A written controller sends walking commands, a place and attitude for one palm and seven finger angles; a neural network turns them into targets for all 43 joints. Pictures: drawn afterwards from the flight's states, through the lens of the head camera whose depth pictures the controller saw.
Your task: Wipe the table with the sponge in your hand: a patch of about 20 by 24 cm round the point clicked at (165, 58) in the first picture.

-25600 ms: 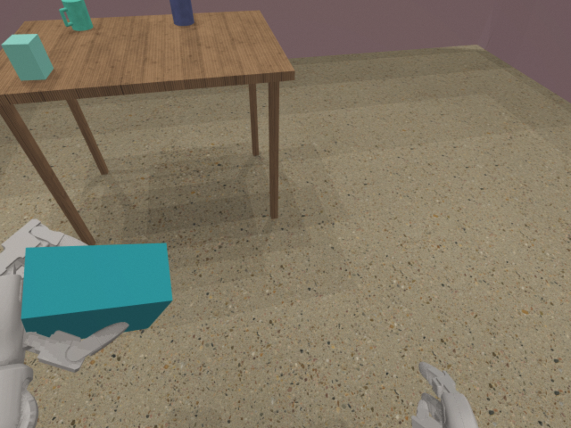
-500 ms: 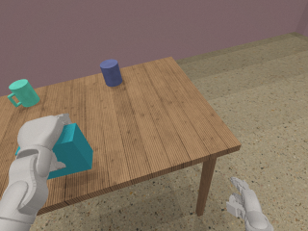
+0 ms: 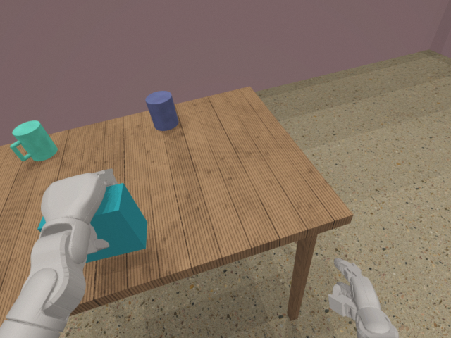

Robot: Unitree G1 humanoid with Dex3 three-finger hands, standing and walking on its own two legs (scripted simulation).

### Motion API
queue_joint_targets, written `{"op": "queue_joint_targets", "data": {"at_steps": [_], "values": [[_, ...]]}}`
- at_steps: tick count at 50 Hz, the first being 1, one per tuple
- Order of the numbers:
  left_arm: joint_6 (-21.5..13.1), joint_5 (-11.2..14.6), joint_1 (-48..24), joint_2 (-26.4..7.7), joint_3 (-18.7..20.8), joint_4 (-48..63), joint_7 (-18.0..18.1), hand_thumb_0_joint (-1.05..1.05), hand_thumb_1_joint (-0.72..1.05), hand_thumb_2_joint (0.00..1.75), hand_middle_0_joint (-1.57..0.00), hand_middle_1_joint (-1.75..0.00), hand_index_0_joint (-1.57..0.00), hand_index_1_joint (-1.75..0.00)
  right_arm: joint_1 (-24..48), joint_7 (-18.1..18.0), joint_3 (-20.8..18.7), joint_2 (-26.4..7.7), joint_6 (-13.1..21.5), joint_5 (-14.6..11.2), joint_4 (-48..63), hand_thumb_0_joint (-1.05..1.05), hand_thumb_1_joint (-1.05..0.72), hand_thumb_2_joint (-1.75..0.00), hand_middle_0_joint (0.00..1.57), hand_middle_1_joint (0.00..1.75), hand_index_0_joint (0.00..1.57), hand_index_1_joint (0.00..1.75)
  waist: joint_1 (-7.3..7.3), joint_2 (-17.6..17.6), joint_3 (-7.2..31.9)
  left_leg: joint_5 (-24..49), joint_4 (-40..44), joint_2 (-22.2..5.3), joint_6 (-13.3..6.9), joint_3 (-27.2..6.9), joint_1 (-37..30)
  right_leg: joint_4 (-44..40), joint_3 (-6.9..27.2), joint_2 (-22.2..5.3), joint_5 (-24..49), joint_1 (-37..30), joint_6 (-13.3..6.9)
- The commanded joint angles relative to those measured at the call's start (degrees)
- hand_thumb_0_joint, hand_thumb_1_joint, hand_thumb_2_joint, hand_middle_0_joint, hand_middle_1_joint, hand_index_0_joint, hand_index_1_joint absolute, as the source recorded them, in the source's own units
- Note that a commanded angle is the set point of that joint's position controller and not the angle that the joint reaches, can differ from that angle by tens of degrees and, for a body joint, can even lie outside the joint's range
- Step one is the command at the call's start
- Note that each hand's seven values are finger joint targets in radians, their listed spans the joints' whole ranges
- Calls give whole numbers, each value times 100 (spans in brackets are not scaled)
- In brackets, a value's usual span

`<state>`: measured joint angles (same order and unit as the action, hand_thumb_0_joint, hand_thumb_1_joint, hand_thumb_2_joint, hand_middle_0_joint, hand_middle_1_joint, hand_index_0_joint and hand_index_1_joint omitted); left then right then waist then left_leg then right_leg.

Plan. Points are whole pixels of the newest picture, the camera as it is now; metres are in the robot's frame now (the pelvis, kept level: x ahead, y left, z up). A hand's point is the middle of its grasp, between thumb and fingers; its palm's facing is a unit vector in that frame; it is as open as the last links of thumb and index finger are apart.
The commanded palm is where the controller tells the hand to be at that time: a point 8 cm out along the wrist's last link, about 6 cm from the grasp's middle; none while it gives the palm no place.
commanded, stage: move the sponge above the wiping area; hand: left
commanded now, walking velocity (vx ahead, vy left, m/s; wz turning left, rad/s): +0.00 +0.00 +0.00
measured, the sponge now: (104, 231) +0.25 +0.28 +0.07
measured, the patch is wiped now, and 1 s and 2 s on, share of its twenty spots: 0.00 0.00 0.00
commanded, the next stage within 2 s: lower the sponge onto the table in 1.42 s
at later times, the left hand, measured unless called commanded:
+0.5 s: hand (103, 210) +0.27 +0.28 +0.10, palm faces +0.03 -0.06 -1.00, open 10.3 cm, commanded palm +0.25 +0.27 +0.17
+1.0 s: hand (96, 215) +0.26 +0.29 +0.11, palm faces +0.03 -0.07 -1.00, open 10.3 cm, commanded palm +0.24 +0.27 +0.18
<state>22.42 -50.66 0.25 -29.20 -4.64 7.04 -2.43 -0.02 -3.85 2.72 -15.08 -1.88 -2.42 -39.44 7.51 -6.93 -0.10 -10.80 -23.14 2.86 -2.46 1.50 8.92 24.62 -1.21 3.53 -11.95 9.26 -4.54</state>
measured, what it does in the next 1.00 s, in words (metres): stands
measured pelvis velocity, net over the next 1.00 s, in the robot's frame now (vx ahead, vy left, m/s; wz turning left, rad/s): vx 0.01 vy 0.00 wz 0.01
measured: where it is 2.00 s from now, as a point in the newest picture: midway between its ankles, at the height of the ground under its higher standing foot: outside the picture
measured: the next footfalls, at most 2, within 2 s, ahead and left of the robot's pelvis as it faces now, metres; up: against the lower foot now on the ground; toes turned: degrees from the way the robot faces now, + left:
none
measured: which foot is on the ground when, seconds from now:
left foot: down 0.00-1.00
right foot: down 0.00-1.00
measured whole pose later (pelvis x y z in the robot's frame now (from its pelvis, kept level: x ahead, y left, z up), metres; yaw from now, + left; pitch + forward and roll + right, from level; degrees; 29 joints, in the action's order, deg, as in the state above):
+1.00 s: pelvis +0.01 +0.00 +0.00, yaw +0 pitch -3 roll +1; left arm 24.9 -51.4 -0.8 -28.3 -5.7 3.8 -2.4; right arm 0.2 -4.1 2.2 -15.7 -2.4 -2.8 -39.3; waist 7.3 -6.6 0.1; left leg -11.2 -22.9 2.8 -2.5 1.0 8.8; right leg 23.7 -1.4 3.7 -12.1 8.7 -4.6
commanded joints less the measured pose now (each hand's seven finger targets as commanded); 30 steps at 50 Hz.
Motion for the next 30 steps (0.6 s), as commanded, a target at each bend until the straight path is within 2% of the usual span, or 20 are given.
{"op": "queue_joint_targets", "data": {"at_steps": [1, 4, 5, 6, 7, 9, 10, 11, 12, 13, 15, 16, 19, 20, 21, 23, 25, 26, 28, 30], "values": [[170, -225, -1708, -1328, 955, 979, 359, 0, 10, 130, -120, -160, -120, -160, 1342, -15, -185, -500, 255, -36, 1007, 0, -90, -90, 20, 30, 20, 30, -9, 316, 1232, 851, 226, -91, 35, -637, -252, -474, 984, -331, 548, -339, -89], [256, -238, -1691, -1266, 818, 853, 290, 0, 10, 130, -120, -160, -120, -160, 1351, -19, -195, -519, 203, -55, 1021, 0, -90, -90, 20, 30, 20, 30, -9, 415, 1192, 831, 273, -62, 30, -658, -250, -508, 934, -333, 534, -326, -51], [286, -284, -1813, -1360, 865, 960, 275, 0, 10, 130, -120, -160, -120, -160, 1496, -28, -160, -510, 223, -68, 1039, 0, -90, -90, 20, 30, 20, 30, 0, 325, 1143, 745, 265, -48, 15, -674, -315, -551, 1121, -284, 386, -246, -112], [264, -240, -1783, -1041, 607, 988, 251, 0, 10, 130, -120, -160, -120, -160, 1393, -23, -176, -473, 242, -60, 1078, 0, -90, -90, 20, 30, 20, 30, -59, 378, 1260, 828, 222, -75, -3, -613, -292, -474, 938, -339, 543, -351, -68], [233, -274, -1785, -1213, 724, 901, 236, 0, 10, 130, -120, -160, -120, -160, 1338, -22, -182, -501, 240, -59, 1022, 0, -90, -90, 20, 30, 20, 30, -63, 422, 1280, 857, 216, -68, 8, -638, -304, -486, 966, -329, 596, -323, -64], [187, -310, -1823, -1197, 671, 883, 201, 0, 10, 130, -120, -160, -120, -160, 1323, -34, -184, -505, 201, -48, 1022, 0, -90, -90, 20, 30, 20, 30, -75, 459, 1173, 804, 260, -51, 4, -659, -283, -526, 928, -319, 522, -275, -42], [166, -346, -1992, -1251, 705, 1060, 215, 0, 10, 130, -120, -160, -120, -160, 1451, -38, -158, -483, 229, -57, 1049, 0, -90, -90, 20, 30, 20, 30, -53, 292, 1143, 729, 263, -59, -6, -701, -386, -564, 1105, -264, 380, -175, -113], [128, -305, -1869, -1075, 603, 959, 227, 0, 10, 130, -120, -160, -120, -160, 1315, -46, -182, -465, 247, -42, 1070, 0, -90, -90, 20, 30, 20, 30, -70, 389, 1205, 763, 242, -76, -27, -648, -331, -514, 938, -313, 446, -284, -72], [81, -344, -1964, -1272, 758, 810, 253, 0, 10, 130, -120, -160, -120, -160, 1271, -50, -178, -490, 250, -45, 986, 0, -90, -90, 20, 30, 20, 30, -81, 488, 1169, 763, 245, -71, -4, -667, -312, -551, 962, -302, 435, -222, -63], [64, -338, -1931, -1264, 773, 726, 274, 0, 10, 130, -120, -160, -120, -160, 1260, -64, -195, -501, 234, -34, 988, 0, -90, -90, 20, 30, 20, 30, -59, 505, 1116, 722, 269, -54, -11, -658, -274, -573, 943, -304, 404, -241, -48], [36, -383, -2199, -1487, 958, 792, 362, 0, 10, 130, -120, -160, -120, -160, 1344, -83, -182, -506, 244, -42, 970, 0, -90, -90, 20, 30, 20, 30, -29, 305, 1155, 627, 267, -46, -6, -676, -349, -619, 1148, -260, 250, -190, -115], [39, -378, -2163, -1252, 782, 667, 386, 0, 10, 130, -120, -160, -120, -160, 1289, -90, -191, -486, 257, -44, 983, 0, -90, -90, 20, 30, 20, 30, -56, 376, 1238, 665, 250, -47, -15, -621, -296, -574, 972, -299, 296, -271, -72], [29, -359, -2271, -1214, 736, 439, 442, 0, 10, 130, -120, -160, -120, -160, 1258, -96, -220, -513, 236, -56, 922, 0, -90, -90, 20, 30, 20, 30, -68, 393, 1277, 708, 256, -41, 10, -612, -295, -595, 977, -310, 403, -254, -53], [65, -347, -2327, -1316, 825, 463, 461, 0, 10, 130, -120, -160, -120, -160, 1344, -105, -191, -515, 264, -67, 935, 0, -90, -90, 20, 30, 20, 30, -49, 332, 1218, 618, 254, -26, 3, -631, -325, -639, 1151, -277, 266, -213, -101], [93, -329, -2297, -1107, 661, 287, 457, 0, 10, 130, -120, -160, -120, -160, 1261, -97, -204, -504, 266, -73, 923, 0, -90, -90, 20, 30, 20, 30, -104, 386, 1187, 607, 257, -46, -4, -588, -238, -609, 954, -304, 279, -226, -61], [102, -329, -2400, -1088, 589, 139, 435, 0, 10, 130, -120, -160, -120, -160, 1228, -111, -222, -528, 258, -79, 900, 0, -90, -90, 20, 30, 20, 30, -125, 417, 1193, 621, 264, -49, 1, -590, -231, -610, 941, -315, 346, -211, -46], [118, -367, -2406, -1295, 761, 203, 428, 0, 10, 130, -120, -160, -120, -160, 1289, -102, -202, -554, 255, -79, 915, 0, -90, -90, 20, 30, 20, 30, -64, 356, 1311, 690, 240, -29, 2, -615, -271, -584, 1109, -290, 430, -292, -101], [103, -332, -2260, -1173, 697, 262, 411, 0, 10, 130, -120, -160, -120, -160, 1215, -88, -224, -536, 255, -76, 956, 0, -90, -90, 20, 30, 20, 30, -70, 378, 1437, 799, 221, -35, -21, -583, -243, -515, 933, -318, 597, -435, -63], [40, -331, -2294, -1147, 663, 426, 395, 0, 10, 130, -120, -160, -120, -160, 1219, -75, -242, -522, 261, -65, 983, 0, -90, -90, 20, 30, 20, 30, -77, 415, 1503, 998, 186, -46, -20, -581, -322, -474, 947, -332, 873, -440, -50], [57, -345, -2008, -1490, 1011, 543, 428, 0, 10, 130, -120, -160, -120, -160, 1272, -48, -226, -553, 253, -43, 968, 0, -90, -90, 20, 30, 20, 30, 29, 229, 1509, 1055, 185, -13, -10, -648, -350, -481, 1122, -290, 873, -516, -116]]}}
